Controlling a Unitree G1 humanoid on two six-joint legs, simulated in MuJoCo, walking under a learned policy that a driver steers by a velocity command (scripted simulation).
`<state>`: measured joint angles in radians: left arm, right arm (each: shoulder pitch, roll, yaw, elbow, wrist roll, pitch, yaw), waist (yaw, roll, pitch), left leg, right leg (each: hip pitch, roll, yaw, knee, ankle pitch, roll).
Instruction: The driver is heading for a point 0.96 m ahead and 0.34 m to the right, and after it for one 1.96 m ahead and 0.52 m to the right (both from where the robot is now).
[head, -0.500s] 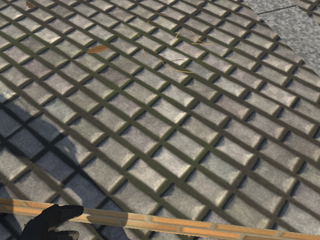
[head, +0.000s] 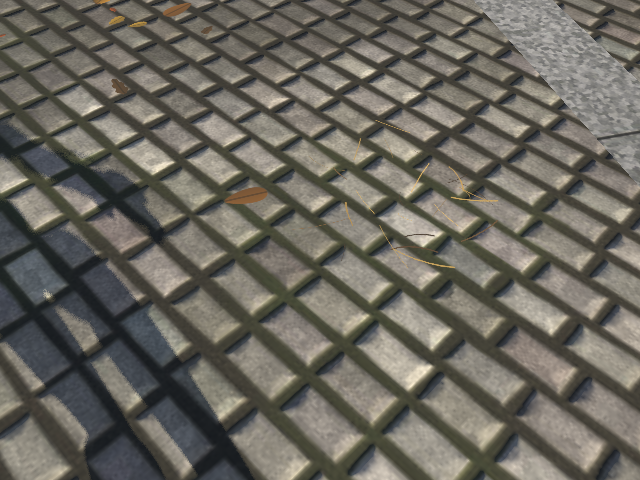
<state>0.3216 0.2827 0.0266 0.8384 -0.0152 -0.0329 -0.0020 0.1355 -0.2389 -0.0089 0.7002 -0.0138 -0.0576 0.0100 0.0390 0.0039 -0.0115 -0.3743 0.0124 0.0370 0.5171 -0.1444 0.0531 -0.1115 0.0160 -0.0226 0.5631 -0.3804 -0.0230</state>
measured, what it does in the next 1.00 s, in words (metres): climbs, turning right: right foot 0.17 m higher, then left foot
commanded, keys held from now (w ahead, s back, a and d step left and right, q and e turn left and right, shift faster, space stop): w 0.04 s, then w+e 0.96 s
